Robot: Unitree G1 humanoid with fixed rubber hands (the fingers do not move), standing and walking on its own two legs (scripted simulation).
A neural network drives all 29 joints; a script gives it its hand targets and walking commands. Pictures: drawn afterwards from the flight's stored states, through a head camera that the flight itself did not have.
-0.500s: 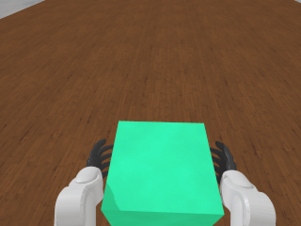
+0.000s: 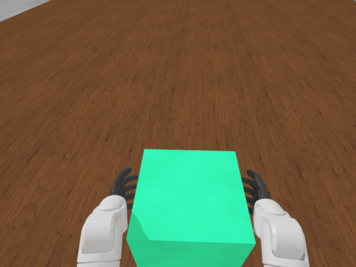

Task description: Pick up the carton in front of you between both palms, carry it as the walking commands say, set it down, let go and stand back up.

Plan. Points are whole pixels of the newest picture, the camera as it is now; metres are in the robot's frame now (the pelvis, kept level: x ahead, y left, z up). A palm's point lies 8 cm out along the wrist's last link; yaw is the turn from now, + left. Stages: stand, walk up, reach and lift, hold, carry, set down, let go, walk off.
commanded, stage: carry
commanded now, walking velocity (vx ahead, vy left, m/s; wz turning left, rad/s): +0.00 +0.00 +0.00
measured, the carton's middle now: (187, 217) +0.26 +0.00 -0.01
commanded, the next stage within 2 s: hold in 0.46 s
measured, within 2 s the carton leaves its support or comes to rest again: neither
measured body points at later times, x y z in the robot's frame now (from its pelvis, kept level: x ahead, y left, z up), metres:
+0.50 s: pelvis -0.01 +0.00 +0.00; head -0.01 -0.01 +0.45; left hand +0.29 +0.15 +0.03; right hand +0.29 -0.15 +0.03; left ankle -0.05 +0.11 -0.74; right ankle +0.06 -0.10 -0.74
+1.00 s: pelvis -0.06 -0.01 -0.02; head +0.03 -0.03 +0.42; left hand +0.31 +0.17 -0.03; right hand +0.33 -0.14 -0.03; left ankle -0.05 +0.11 -0.74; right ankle +0.05 -0.11 -0.74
